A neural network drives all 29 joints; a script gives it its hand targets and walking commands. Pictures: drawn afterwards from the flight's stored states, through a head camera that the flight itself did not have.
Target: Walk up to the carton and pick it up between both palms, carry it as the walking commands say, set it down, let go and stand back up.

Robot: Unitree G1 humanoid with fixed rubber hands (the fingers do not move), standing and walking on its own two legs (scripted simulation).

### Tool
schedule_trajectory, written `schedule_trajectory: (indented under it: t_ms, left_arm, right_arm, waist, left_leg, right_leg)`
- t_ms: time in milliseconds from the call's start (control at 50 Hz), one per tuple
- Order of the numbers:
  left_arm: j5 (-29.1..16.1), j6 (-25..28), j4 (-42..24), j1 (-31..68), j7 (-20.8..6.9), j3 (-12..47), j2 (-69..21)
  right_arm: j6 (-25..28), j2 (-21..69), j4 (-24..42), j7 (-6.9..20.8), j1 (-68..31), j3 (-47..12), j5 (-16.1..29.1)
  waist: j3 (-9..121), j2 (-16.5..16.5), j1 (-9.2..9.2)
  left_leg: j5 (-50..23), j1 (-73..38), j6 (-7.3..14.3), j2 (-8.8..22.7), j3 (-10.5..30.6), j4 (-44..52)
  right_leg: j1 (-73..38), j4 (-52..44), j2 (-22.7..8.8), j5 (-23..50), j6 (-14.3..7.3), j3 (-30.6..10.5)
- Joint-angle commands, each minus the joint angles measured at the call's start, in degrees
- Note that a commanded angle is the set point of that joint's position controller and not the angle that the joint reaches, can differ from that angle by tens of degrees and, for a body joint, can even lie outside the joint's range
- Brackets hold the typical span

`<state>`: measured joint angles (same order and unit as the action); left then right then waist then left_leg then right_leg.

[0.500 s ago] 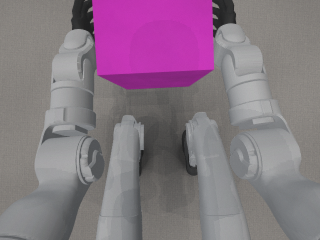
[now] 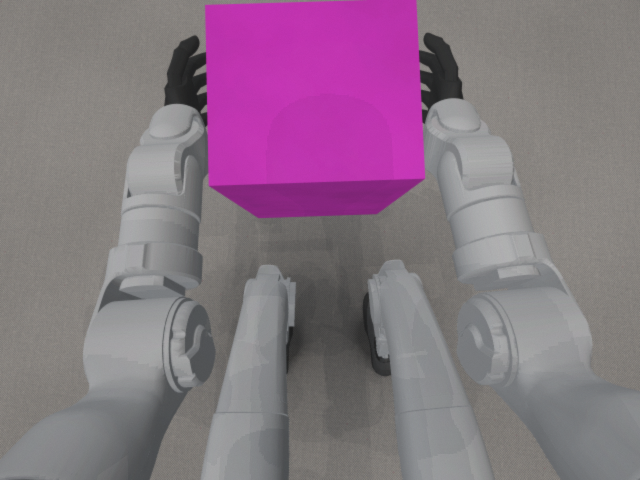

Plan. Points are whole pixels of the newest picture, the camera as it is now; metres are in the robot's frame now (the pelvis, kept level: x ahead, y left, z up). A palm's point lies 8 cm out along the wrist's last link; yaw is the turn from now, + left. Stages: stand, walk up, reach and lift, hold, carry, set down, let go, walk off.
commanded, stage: reach and lift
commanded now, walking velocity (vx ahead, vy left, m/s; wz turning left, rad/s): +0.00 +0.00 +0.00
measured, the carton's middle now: (315, 139) +0.48 +0.02 -0.09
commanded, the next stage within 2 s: none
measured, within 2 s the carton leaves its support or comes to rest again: neither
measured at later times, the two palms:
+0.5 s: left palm (137, 72) +0.46 +0.16 +0.09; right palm (497, 44) +0.48 -0.12 +0.09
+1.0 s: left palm (61, 24) +0.45 +0.17 +0.16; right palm (536, 13) +0.45 -0.11 +0.16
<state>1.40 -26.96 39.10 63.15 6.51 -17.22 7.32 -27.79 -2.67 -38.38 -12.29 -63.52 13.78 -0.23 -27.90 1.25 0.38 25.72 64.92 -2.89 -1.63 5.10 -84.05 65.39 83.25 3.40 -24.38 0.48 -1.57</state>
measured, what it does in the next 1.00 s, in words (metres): rises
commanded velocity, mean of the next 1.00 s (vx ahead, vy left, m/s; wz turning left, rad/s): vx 0.00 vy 0.00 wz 0.00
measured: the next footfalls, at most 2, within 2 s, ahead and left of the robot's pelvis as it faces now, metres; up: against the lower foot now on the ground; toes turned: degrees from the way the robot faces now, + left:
none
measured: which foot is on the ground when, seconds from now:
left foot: down 0.00-1.00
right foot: down 0.00-1.00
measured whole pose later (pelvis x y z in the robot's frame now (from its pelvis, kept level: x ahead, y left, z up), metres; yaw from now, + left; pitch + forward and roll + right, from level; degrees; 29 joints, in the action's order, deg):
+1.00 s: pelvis +0.13 +0.00 +0.15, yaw +2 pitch +6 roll -1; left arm 14.8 -28.3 37.2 26.2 0.2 -16.1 -4.5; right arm -29.1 11.0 -32.8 -5.7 -23.3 18.9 -14.1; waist 7.8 0.4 0.4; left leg 19.6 28.5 -2.5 -1.6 8.3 -42.3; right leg 27.8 40.6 2.2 -18.5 -0.3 -1.7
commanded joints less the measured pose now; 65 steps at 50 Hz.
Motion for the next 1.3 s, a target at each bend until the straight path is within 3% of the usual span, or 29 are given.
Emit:
schedule_trajectory:
  t_ms: [0,20,40,100,120,180,200,240,260,280,320,360,420,460,480,600,640,700,720,740,760,780,900,980,1060,1100,1180,1200,1280]
  left_arm:
    - [-7.74,1.92,-8.65,38.99,-17.57,31.28,-78.51]
    - [-6.22,2.04,-6.20,38.18,-18.02,29.62,-78.35]
    - [-5.29,2.39,-5.83,36.24,-18.08,29.44,-78.61]
    - [-2.31,3.23,0.77,32.87,-19.12,24.47,-77.45]
    - [-3.14,3.46,-0.07,33.22,-19.51,25.84,-80.57]
    - [-0.20,5.36,2.51,28.16,-19.96,21.22,-80.48]
    - [4.45,5.34,10.17,23.14,-19.78,13.54,-77.32]
    - [7.91,5.67,10.89,20.47,-19.78,8.06,-76.42]
    - [9.43,4.19,13.80,16.43,-20.22,5.92,-79.14]
    - [10.07,4.68,14.01,17.39,-20.78,5.58,-78.23]
    - [10.77,4.16,11.36,13.55,-20.97,6.10,-76.65]
    - [8.31,3.45,7.19,13.26,-21.61,12.01,-78.81]
    - [7.06,4.74,3.66,11.20,-21.56,13.96,-76.98]
    - [7.06,4.69,6.58,7.63,-21.59,13.45,-75.13]
    - [3.05,5.48,-1.03,10.38,-21.67,21.35,-80.04]
    - [1.80,6.46,-2.50,0.39,-21.21,25.31,-79.74]
    - [-1.18,6.90,-10.81,0.09,-20.84,31.99,-79.84]
    - [-2.65,6.37,-14.57,-0.03,-20.08,33.96,-81.13]
    - [-2.77,5.43,-12.30,-4.26,-20.28,33.98,-80.91]
    - [-2.02,4.40,-10.24,-4.95,-20.14,32.98,-81.34]
    - [0.89,3.55,-7.99,-7.99,-20.12,31.19,-79.89]
    - [0.06,2.70,-4.48,-10.04,-20.37,30.48,-82.64]
    - [3.87,-1.09,-0.47,-9.37,-20.45,24.52,-81.23]
    - [0.71,-1.81,-6.41,-2.68,-20.65,28.83,-83.18]
    - [-1.45,-2.62,-9.51,-0.62,-20.77,32.32,-88.20]
    - [-4.05,-3.20,-9.10,0.65,-21.05,31.87,-88.39]
    - [-4.21,-4.36,-11.66,6.12,-21.08,33.20,-88.60]
    - [-6.40,-4.33,-15.84,8.61,-20.88,35.07,-87.59]
    - [-2.80,-7.23,-7.42,11.39,-20.79,29.37,-85.47]
  right_arm:
    - [3.38,70.02,11.62,22.08,-37.48,-28.18,5.64]
    - [3.70,69.91,11.45,21.91,-39.26,-27.03,5.60]
    - [3.33,70.93,6.89,22.18,-35.18,-25.76,3.44]
    - [4.24,71.22,3.29,22.61,-33.05,-23.35,1.87]
    - [4.88,72.87,6.16,22.63,-33.51,-23.51,1.70]
    - [6.39,76.00,1.08,22.58,-28.62,-18.73,-0.23]
    - [6.83,74.26,-3.80,22.94,-27.80,-14.29,-1.76]
    - [6.88,74.46,-7.89,22.84,-23.55,-8.99,-4.93]
    - [5.61,72.58,-10.40,22.42,-18.96,-5.75,-8.27]
    - [5.92,72.91,-9.40,21.85,-18.27,-6.28,-8.65]
    - [4.86,73.30,-12.63,22.16,-12.75,-3.82,-10.19]
    - [4.48,73.55,-8.80,22.07,-9.39,-5.97,-9.31]
    - [5.07,76.86,-5.73,22.25,-8.75,-11.54,-6.86]
    - [5.40,75.24,-4.30,21.50,-6.64,-12.39,-6.53]
    - [6.20,77.10,1.65,21.52,-5.94,-18.11,-4.65]
    - [6.39,76.72,6.02,21.85,1.27,-27.04,-2.21]
    - [6.73,78.49,10.56,22.11,2.25,-33.05,1.76]
    - [5.69,78.27,10.41,22.24,5.27,-33.06,1.06]
    - [5.75,77.51,17.03,22.04,1.37,-36.14,2.84]
    - [4.37,75.69,12.23,22.29,4.85,-33.23,1.00]
    - [3.80,75.29,9.77,22.25,7.22,-31.32,-0.24]
    - [3.03,73.80,11.13,22.64,6.28,-31.22,-1.26]
    - [-1.44,71.55,3.00,24.03,8.14,-23.59,-4.14]
    - [-2.68,73.08,5.84,25.04,5.62,-24.52,-3.35]
    - [-1.90,73.25,16.59,25.80,-2.02,-29.20,-0.36]
    - [-3.42,71.38,15.69,25.77,-1.43,-27.08,-1.72]
    - [-4.18,71.26,17.95,25.81,-5.93,-28.23,0.08]
    - [-4.97,73.82,20.03,26.07,-9.28,-32.47,3.34]
    - [-8.22,71.31,8.65,26.23,-9.12,-24.20,-1.32]
  waist:
    - [123.51,0.97,-1.03]
    - [120.97,1.89,1.65]
    - [116.21,-0.62,-0.85]
    - [101.84,-0.40,2.24]
    - [102.03,0.48,-0.13]
    - [88.88,0.05,1.07]
    - [75.75,2.38,4.55]
    - [65.61,-0.66,3.23]
    - [62.62,-1.87,-0.12]
    - [62.68,1.33,1.12]
    - [61.05,-1.86,0.01]
    - [66.90,2.93,-1.93]
    - [69.00,-1.54,1.42]
    - [66.39,-0.32,0.26]
    - [76.66,-0.19,-0.72]
    - [74.60,-0.84,0.71]
    - [81.33,1.08,1.20]
    - [78.59,-2.05,-1.35]
    - [78.94,-1.13,1.08]
    - [74.30,-2.51,-0.93]
    - [66.21,1.42,1.42]
    - [64.97,-2.38,-1.15]
    - [46.40,4.47,-0.48]
    - [51.42,3.54,-3.07]
    - [60.05,4.54,-1.96]
    - [58.56,-2.47,-5.89]
    - [57.59,2.68,-4.58]
    - [61.89,0.05,-2.41]
    - [46.35,0.74,-4.12]
  left_leg:
    - [-10.47,-31.51,1.86,-7.51,-4.05,17.51]
    - [-9.03,-29.26,1.88,-7.41,-4.40,18.77]
    - [-7.25,-26.83,2.26,-6.82,-3.54,19.29]
    - [-4.10,-21.70,2.68,-6.55,-4.39,22.65]
    - [-3.88,-23.71,2.76,-6.83,-3.54,23.83]
    - [-4.77,-22.19,2.76,-6.47,-4.05,25.74]
    - [-0.22,-16.11,3.16,-6.21,-4.27,27.37]
    - [2.76,-13.83,3.54,-6.40,-4.37,28.86]
    - [3.75,-14.18,3.62,-6.39,-3.57,30.61]
    - [5.74,-13.64,3.78,-6.25,-4.17,29.76]
    - [2.23,-16.91,3.65,-6.30,-4.17,32.23]
    - [-2.54,-23.41,3.01,-5.79,-2.57,34.51]
    - [-11.77,-27.68,3.38,-6.27,-2.77,34.95]
    - [-14.12,-26.92,3.53,-6.08,-2.14,35.52]
    - [-19.84,-34.13,3.24,-6.32,-0.98,36.84]
    - [-31.07,-36.52,2.44,-6.46,-1.28,39.70]
    - [-38.59,-42.63,2.25,-6.70,-0.03,40.28]
    - [-37.43,-46.49,2.07,-6.63,0.21,41.88]
    - [-39.65,-48.94,2.48,-6.56,0.37,42.32]
    - [-36.41,-47.21,1.76,-6.33,0.25,43.28]
    - [-34.20,-44.75,2.25,-6.45,-0.21,45.15]
    - [-32.16,-47.21,2.46,-5.56,0.21,46.29]
    - [-23.65,-45.94,1.98,-4.86,-1.08,50.74]
    - [-23.36,-50.84,1.40,-3.99,-0.14,52.32]
    - [-25.90,-55.07,0.71,-3.87,0.74,52.16]
    - [-23.56,-57.08,1.53,-2.80,1.33,52.48]
    - [-19.10,-53.22,1.49,-3.51,0.79,52.91]
    - [-20.66,-55.23,1.87,-3.68,0.29,53.42]
    - [0.39,-48.08,2.61,-1.87,1.84,56.97]
  right_leg:
    - [-30.77,-16.00,5.95,10.23,-0.38,0.14]
    - [-31.27,-16.69,5.63,8.17,-0.24,0.13]
    - [-31.43,-18.17,5.52,7.27,-0.87,-0.82]
    - [-28.42,-20.81,4.80,4.02,-0.38,-0.82]
    - [-30.54,-21.95,5.11,3.98,-0.46,-0.76]
    - [-29.57,-24.87,4.10,5.06,-0.71,-1.58]
    - [-23.16,-26.20,2.81,-0.38,-1.10,-2.30]
    - [-23.94,-29.12,2.65,-3.03,-1.41,-2.24]
    - [-24.50,-30.82,2.81,-3.45,-1.42,-1.20]
    - [-26.68,-32.07,1.66,-5.65,-1.92,-3.00]
    - [-30.24,-34.47,2.49,-2.16,-1.30,-2.09]
    - [-34.57,-34.91,2.83,5.02,-1.60,-2.68]
    - [-38.08,-37.18,3.22,13.58,-1.20,-3.48]
    - [-39.62,-37.28,2.76,18.36,-0.87,-3.96]
    - [-46.96,-38.04,3.50,23.85,-0.99,-4.17]
    - [-52.21,-39.43,2.59,39.14,-0.58,-5.01]
    - [-57.38,-39.32,2.46,46.17,-0.71,-5.75]
    - [-56.00,-41.93,3.00,44.18,-0.37,-4.94]
    - [-56.06,-42.20,3.23,43.29,0.18,-3.96]
    - [-54.91,-44.01,3.29,39.80,0.25,-3.71]
    - [-51.58,-45.77,3.03,36.81,-0.61,-4.18]
    - [-52.69,-46.50,3.62,33.23,-0.17,-3.28]
    - [-48.41,-51.01,1.41,23.33,-1.29,-2.51]
    - [-52.59,-52.11,1.87,23.26,-1.35,-1.86]
    - [-56.69,-52.83,1.99,22.89,-1.70,-1.71]
    - [-55.61,-53.02,2.57,21.97,-0.86,-0.88]
    - [-56.90,-52.70,1.56,19.01,-1.40,-1.87]
    - [-61.64,-52.94,1.81,20.78,-0.67,-1.95]
    - [-55.28,-53.95,1.03,3.16,-1.32,-1.99]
